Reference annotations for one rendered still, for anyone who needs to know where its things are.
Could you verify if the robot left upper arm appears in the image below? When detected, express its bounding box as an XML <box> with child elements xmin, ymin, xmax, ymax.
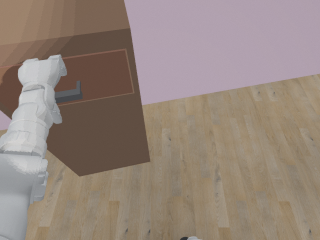
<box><xmin>0</xmin><ymin>153</ymin><xmax>49</xmax><ymax>240</ymax></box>

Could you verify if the cabinet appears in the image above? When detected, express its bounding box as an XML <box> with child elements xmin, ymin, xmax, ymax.
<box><xmin>0</xmin><ymin>0</ymin><xmax>150</xmax><ymax>177</ymax></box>

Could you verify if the drawer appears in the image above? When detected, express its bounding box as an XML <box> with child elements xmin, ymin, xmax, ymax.
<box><xmin>0</xmin><ymin>48</ymin><xmax>133</xmax><ymax>113</ymax></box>

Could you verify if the left robot hand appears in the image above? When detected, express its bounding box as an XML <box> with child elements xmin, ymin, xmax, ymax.
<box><xmin>18</xmin><ymin>54</ymin><xmax>67</xmax><ymax>124</ymax></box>

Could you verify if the left robot forearm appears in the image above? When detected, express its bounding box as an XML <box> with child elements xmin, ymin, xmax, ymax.
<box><xmin>0</xmin><ymin>81</ymin><xmax>55</xmax><ymax>159</ymax></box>

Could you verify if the handle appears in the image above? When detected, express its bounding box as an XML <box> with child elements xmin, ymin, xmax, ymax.
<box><xmin>54</xmin><ymin>80</ymin><xmax>83</xmax><ymax>104</ymax></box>

